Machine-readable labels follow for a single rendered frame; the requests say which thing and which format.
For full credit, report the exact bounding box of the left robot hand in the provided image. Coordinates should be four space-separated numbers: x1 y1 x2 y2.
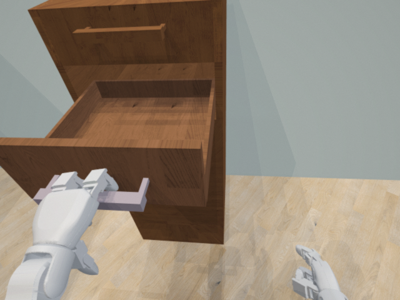
32 168 119 275

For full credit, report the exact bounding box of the drawer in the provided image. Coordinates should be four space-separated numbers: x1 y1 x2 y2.
0 78 216 207

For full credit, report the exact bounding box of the cabinet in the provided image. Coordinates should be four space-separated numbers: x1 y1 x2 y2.
28 0 226 244

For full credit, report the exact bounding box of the handle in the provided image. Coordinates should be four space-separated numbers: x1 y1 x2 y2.
72 26 165 44
33 175 149 212

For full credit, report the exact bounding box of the robot left forearm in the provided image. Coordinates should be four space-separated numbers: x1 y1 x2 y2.
5 244 76 300

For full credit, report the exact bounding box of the right robot hand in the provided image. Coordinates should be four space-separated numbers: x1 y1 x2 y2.
292 244 341 300

